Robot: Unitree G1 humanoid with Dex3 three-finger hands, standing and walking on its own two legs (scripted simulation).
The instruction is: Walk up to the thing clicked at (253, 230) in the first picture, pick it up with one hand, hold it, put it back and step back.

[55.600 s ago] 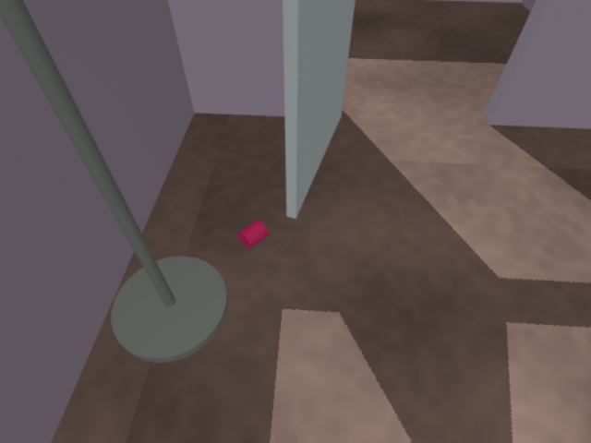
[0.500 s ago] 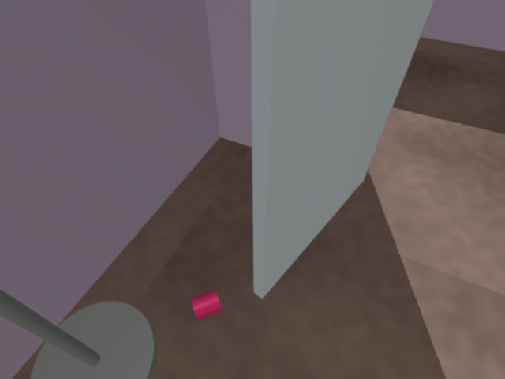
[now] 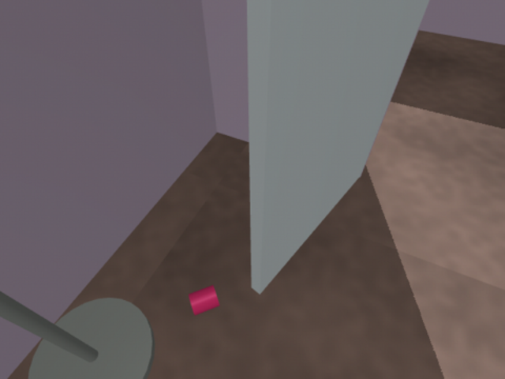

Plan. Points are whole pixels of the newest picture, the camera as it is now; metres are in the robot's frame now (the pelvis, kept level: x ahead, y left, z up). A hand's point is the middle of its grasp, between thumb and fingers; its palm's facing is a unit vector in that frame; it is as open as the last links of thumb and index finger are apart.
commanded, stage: step back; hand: left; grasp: from above
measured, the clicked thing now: (204, 299) +0.51 +0.21 -0.74
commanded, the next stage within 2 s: none
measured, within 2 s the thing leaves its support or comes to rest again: neither
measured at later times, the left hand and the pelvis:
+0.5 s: hand out of the picture +0.05 +0.30 -0.19, palm faces -0.03 -0.93 -0.38, open 7.4 cm; pelvis -0.10 +0.04 -0.04, yaw +1 degrees
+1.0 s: hand out of the picture -0.08 +0.30 -0.16, palm faces -0.09 -0.91 -0.41, open 7.4 cm; pelvis -0.20 +0.04 -0.02, yaw -4 degrees
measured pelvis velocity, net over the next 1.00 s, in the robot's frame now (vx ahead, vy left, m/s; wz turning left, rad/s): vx -0.20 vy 0.04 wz -0.07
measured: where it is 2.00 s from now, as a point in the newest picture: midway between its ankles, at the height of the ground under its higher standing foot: outside the picture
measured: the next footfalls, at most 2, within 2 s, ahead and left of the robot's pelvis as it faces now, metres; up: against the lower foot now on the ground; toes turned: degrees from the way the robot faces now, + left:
left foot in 0.48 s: -0.10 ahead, +0.13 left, +0.00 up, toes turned -1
right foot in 0.88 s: -0.14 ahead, -0.05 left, +0.00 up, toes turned +0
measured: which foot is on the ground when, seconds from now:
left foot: down 0.00-0.24, up 0.26-0.46, down 0.48-0.94, up 0.96-1.00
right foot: down 0.00-0.48, up 0.50-0.86, down 0.88-1.00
